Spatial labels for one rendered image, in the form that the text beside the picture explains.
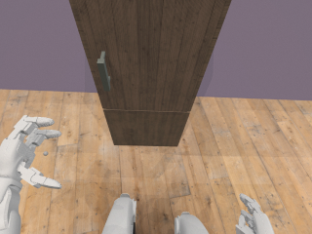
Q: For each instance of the robot right thigh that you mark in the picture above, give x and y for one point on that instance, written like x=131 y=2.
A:
x=189 y=224

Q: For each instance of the left robot hand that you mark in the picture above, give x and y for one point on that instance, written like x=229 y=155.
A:
x=13 y=151

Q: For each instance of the handle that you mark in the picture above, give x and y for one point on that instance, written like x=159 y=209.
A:
x=102 y=69

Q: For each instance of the right robot hand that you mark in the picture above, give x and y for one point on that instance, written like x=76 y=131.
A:
x=258 y=222

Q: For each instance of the robot left forearm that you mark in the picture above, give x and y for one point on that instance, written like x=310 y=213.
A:
x=10 y=220

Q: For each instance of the cupboard door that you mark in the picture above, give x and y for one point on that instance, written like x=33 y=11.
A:
x=154 y=49

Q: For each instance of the robot thigh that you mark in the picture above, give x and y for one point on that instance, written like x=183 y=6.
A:
x=121 y=217
x=189 y=224

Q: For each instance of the robot left thigh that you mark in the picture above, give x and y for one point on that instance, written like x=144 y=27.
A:
x=121 y=217

